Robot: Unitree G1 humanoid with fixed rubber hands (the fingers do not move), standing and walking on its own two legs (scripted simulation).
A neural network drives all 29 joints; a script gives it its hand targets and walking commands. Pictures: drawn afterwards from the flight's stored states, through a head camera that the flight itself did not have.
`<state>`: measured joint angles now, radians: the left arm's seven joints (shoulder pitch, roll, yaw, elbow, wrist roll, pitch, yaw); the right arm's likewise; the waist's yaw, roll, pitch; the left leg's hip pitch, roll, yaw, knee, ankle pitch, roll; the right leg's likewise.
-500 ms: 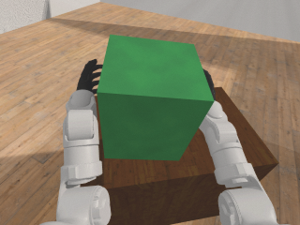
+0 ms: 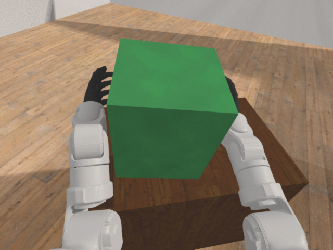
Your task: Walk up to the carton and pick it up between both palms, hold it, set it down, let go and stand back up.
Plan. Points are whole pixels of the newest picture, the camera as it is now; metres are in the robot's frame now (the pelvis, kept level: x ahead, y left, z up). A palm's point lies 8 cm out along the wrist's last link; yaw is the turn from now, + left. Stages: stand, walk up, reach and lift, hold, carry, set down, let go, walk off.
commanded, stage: hold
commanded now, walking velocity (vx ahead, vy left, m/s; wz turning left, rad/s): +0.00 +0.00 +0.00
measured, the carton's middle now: (163, 115) +0.36 +0.00 +0.16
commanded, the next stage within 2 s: set down in 0.96 s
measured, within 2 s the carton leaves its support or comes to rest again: neither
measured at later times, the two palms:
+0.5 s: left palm (94, 102) +0.36 +0.15 +0.21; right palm (227, 110) +0.36 -0.15 +0.18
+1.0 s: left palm (94, 102) +0.36 +0.15 +0.21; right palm (229, 109) +0.36 -0.15 +0.19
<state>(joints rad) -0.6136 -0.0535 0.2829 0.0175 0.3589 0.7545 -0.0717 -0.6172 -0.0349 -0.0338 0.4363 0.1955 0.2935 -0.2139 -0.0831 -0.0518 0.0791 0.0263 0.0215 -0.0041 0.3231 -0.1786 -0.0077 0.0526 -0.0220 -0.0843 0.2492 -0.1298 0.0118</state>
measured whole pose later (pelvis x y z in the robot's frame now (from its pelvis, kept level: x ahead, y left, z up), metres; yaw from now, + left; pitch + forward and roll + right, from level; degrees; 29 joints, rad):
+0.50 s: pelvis +0.00 +0.00 +0.00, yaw +0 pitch -10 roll -1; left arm -0.66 -0.05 0.31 0.08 0.37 0.75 -0.08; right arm -0.65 -0.03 -0.05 0.49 0.18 0.29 -0.21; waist -0.07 -0.06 0.08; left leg 0.02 0.03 0.00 0.32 -0.17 -0.01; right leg 0.04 -0.02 -0.08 0.25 -0.12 0.01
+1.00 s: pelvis -0.01 +0.00 +0.00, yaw +0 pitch -10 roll -1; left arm -0.66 -0.05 0.31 0.10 0.36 0.74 -0.07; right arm -0.66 -0.03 -0.06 0.51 0.18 0.29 -0.21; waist -0.07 -0.06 0.07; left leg 0.02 0.03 0.00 0.32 -0.17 -0.01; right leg 0.04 -0.02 -0.08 0.25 -0.12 0.01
